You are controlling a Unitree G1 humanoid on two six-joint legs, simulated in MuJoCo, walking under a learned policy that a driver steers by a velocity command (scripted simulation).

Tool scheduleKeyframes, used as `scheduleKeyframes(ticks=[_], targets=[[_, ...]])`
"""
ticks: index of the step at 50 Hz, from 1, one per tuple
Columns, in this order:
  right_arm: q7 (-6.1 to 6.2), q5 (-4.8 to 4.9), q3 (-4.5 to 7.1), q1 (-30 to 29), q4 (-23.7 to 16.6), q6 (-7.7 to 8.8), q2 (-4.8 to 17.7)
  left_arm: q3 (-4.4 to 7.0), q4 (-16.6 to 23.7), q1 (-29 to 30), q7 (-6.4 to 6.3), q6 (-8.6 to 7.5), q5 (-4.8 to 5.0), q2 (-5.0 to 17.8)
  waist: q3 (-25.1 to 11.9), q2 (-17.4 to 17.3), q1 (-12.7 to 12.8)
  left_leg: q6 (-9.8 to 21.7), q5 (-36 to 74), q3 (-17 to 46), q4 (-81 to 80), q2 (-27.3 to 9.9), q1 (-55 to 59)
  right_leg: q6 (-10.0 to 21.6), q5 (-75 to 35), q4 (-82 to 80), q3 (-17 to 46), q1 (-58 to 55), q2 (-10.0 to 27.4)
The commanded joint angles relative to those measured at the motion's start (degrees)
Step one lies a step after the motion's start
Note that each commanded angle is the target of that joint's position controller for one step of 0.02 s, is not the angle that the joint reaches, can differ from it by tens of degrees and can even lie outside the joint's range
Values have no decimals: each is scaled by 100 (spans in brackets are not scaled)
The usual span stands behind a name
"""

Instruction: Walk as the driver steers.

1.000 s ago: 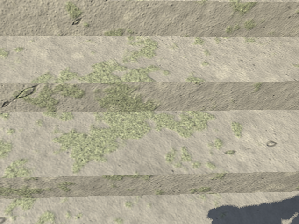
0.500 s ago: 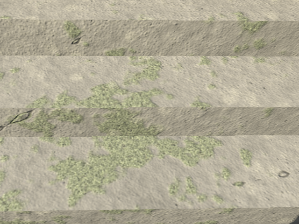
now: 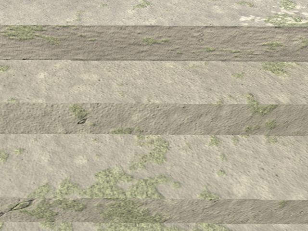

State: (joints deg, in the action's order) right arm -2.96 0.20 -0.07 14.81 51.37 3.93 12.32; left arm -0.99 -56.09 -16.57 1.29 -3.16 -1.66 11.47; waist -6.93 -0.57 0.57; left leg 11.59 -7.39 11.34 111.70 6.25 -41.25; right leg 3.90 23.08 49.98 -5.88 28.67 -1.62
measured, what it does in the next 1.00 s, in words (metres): climbs: left foot 0.17 m higher, then right foot 0.17 m higher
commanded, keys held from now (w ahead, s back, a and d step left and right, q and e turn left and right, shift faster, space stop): w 1.00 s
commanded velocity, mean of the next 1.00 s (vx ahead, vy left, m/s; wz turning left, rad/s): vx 0.50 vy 0.00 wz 0.00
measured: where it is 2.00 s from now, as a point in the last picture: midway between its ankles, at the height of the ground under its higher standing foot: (138, 71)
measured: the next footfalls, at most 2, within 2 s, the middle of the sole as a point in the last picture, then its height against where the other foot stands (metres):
left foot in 0.40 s outside the picture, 0.17 m higher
right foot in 1.00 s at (160, 164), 0.17 m higher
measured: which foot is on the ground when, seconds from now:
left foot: up 0.00-0.38, down 0.40-1.00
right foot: down 0.00-0.44, up 0.46-0.98, down 1.00-1.00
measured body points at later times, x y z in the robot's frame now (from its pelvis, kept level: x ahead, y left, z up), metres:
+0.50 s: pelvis +0.25 +0.10 +0.10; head +0.25 +0.10 +0.56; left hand +0.16 +0.31 -0.04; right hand +0.46 -0.10 +0.02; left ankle +0.34 +0.18 -0.53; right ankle +0.08 -0.07 -0.52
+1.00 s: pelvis +0.52 +0.10 +0.24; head +0.54 +0.13 +0.69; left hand +0.80 +0.20 +0.19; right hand +0.35 -0.07 +0.11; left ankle +0.35 +0.19 -0.50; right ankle +0.66 +0.02 -0.36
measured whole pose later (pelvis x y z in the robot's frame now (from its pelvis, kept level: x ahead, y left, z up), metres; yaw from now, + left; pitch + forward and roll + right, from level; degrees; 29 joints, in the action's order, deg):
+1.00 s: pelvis +0.52 +0.10 +0.24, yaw +0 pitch +5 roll -4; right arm 1.6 -1.2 -3.5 35.7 67.4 2.8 2.9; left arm -7.6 -39.7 7.2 4.0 -4.5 0.6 2.8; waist -4.0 -0.4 -4.1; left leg 2.7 -10.0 -5.5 11.3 -4.4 3.6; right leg 8.7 22.1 72.0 -12.7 55.2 0.3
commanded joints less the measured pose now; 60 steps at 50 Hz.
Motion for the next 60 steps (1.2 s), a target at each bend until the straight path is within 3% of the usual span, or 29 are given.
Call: scheduleKeyframes(ticks=[1, 4, 8, 10, 16, 18, 19, 21, 22, 23, 24, 26, 27, 31, 34, 37, 42, 44, 46, 47, 48, 49, 50, 51, 52, 53, 55, 57, 60], targets=[[-70, 127, -399, 292, -626, 38, -868, -263, -348, 79, 248, -22, -34, -926, 1060, -141, -728, 115, -19, 263, 1231, -317, -2390, 158, -562, -2706, 1474, -172, 1053], [77, -6, -432, -49, -796, -66, -497, -227, -352, 182, 229, -134, -123, -420, 988, 13, -763, -409, 1054, -366, 90, -482, -2108, 435, -496, -3264, 693, 787, 921], [328, 74, -524, -711, -905, -170, -830, -194, -861, -1295, 105, -145, -42, -94, 1284, 573, -89, -732, 261, -503, 1602, -654, -4201, 742, -61, -3336, 1539, -741, 1426], [326, 81, -590, -1649, -1378, -59, -777, -163, -881, -1674, -47, -71, -84, -63, 1208, 717, 246, -813, -34, -554, 1228, -841, -4958, 586, -437, -3414, 1735, -1820, 1594], [68, 29, -799, -3195, -2214, -7, -786, 76, -976, -2379, -520, 118, 313, 334, 1024, 689, 569, -994, -1070, -1792, -2559, -1676, -3196, 748, -1271, -5183, 1491, -2622, 2021], [-43, 40, -674, -2240, -1833, 28, -741, 97, -778, -1874, -351, 78, 263, 491, 442, 1090, 1, -671, -1505, -2564, -3279, -1004, -585, 668, -4789, -4672, 595, -2226, 1826], [-44, 92, -474, -1964, -1939, 120, -355, 8, -922, -2141, -285, 69, 98, 418, 12, 1671, -346, -400, -2043, -2612, -3754, -435, 539, 542, -9023, -3694, 379, -2495, 1603], [-42, 14, -46, 39, -1295, 133, 551, 157, -681, -1527, -286, -4, 42, 943, -839, 2078, -1363, 43, -1611, -850, -5155, -754, 2407, 352, -10258, -1520, 609, -2446, 1599], [-4, -161, 177, 917, -868, 46, 1037, 60, -537, -1809, -191, -126, 105, 224, -1718, -340, -1247, 771, -3136, 1898, -7017, -1895, 4258, 99, -7644, 370, 631, -366, 679], [198, -219, 306, 1617, -459, -135, 1411, 43, -518, -1354, -16, -326, 13, -26, -2085, -1601, -1361, 1043, -4128, 4714, -9729, -2768, 4719, -5, -1903, 2910, 1326, 621, -250], [238, -242, 166, 1466, -118, -145, 985, 122, -158, -870, 200, -450, 163, -235, -1433, -1398, -991, 452, -4158, 4712, -9936, -2833, 3925, 125, -1598, 4865, 2374, 1220, -278], [59, -273, -111, 581, 280, -102, -297, 12, 724, 485, 223, -355, 288, -455, 493, -329, -392, -108, -3140, 2185, -8963, -2459, 1851, 596, -2051, 5668, 1784, 2298, 91], [25, -316, -204, 556, 547, -61, -595, 0, 907, 574, 133, -323, 198, -405, 473, -261, -202, -230, -2030, 1674, -9050, -2362, 1785, 758, -2128, 6891, 1771, 2516, -17], [-94, -282, -293, 295, 873, 4, -946, -300, 934, -196, 129, -138, 319, -875, 845, -18, 607, -814, -677, -617, -8892, -1748, 1753, 1036, -2324, 7271, 2070, 3933, 11], [-44, -400, -375, 463, 934, 67, -765, -337, 910, 225, 48, -1, 272, -690, 790, -115, 508, -668, -529, -1281, -9223, -1614, 1163, 560, -3056, 7296, 1333, 4107, -72], [39, -278, -369, 1258, 1262, 2, -376, -533, 1396, 1270, -54, 42, 271, -1074, 1299, -360, 126, -624, -357, -959, -9451, -1777, 1742, 318, -2354, 7974, 1116, 5567, -2], [496, -97, -255, 2600, 1400, -44, -20, -755, 2302, 3236, 90, -155, 299, -888, 929, -422, -602, -362, -104, -212, -10786, -2303, 3056, -37, -1740, 5364, -67, 5630, 694], [581, -29, -198, 2798, 1492, -54, -52, -672, 2339, 3576, 176, -131, 291, -704, 892, -141, -741, -348, 765, -432, -11044, -2345, 4010, -52, -1397, 4366, -524, 5232, 881], [527, 56, -201, 2617, 1509, -124, -120, -675, 2225, 3289, 301, -153, 246, -879, 578, -609, -405, -388, 3911, -1304, -10585, -2233, 4631, 237, -1044, 3605, -608, 4078, 779], [512, -84, -275, 2280, 1532, -154, -99, -652, 2454, 3435, 336, -280, 268, -745, 231, -1044, 22, -443, 7532, -1803, -10107, -1782, 3937, 525, -671, 2488, -1058, 2183, 185], [475, -212, -190, 2723, 1564, -91, 221, -486, 2339, 2986, 286, -323, 293, -475, -264, -1632, 121, -218, 9605, -1473, -9615, -2056, 4088, 559, -68, 2127, -1194, 834, -350], [477, -187, -122, 2476, 1523, -48, 586, -243, 1993, 1980, 224, -238, 246, -33, -516, -2045, 724, -139, 10493, -1283, -8845, -2274, 4773, 689, 287, 1361, -673, 400, -337], [489, -194, -43, 1712, 1287, 7, 765, -34, 1569, 727, 203, -172, 123, 416, -961, -2125, 1341, -136, 10191, -1231, -7716, -2214, 4344, 963, 205, 940, 481, -753, 72], [371, -158, -89, 1674, 1048, 173, 298, 173, 1048, -469, 158, -56, -43, 857, -1688, -449, 1345, -232, 7735, -1174, -5969, -1470, 2303, 1582, 956, -379, 2924, -2744, 1131], [137, -154, -146, 1184, 893, 348, -180, 332, 565, -1310, -23, 183, -64, 1238, -1878, 1400, 1366, -364, 633, -602, -3914, -348, 755, 1993, 2129, -3202, 5723, -3671, 1998], [-101, -87, -48, 680, 591, 424, -277, 201, 323, -1125, -112, 186, -166, 734, -1374, 1059, 1048, -409, -25, 449, -1448, -181, -115, 1589, 2534, -3593, 6355, -2994, 2127], [-151, -52, -153, -345, -258, 356, -675, -84, -138, -376, -31, 125, -149, -363, 314, 307, 271, -146, 296, 239, 1250, -200, -1498, 1088, 838, -3242, 4511, -1225, 2036], [-56, -43, -298, 0, -541, 250, -910, -225, -508, 1, 148, -18, -173, -958, 682, -332, -447, 223, 410, 450, 1887, -292, -2067, 449, -439, -2747, 2580, -505, 1509], [-30, 106, -527, 379, -514, 112, -1040, -265, -477, 393, 263, -29, -202, -900, 812, -106, -993, 142, 822, 228, 1025, -497, -2682, 4, -1114, -2795, 612, 16, 1021]])
Keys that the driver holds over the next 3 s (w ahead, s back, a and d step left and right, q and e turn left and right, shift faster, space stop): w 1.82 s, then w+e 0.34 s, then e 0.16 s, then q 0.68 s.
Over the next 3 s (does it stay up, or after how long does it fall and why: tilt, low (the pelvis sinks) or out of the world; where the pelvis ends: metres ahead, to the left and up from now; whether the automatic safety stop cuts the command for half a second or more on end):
stays up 1.42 0.09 0.71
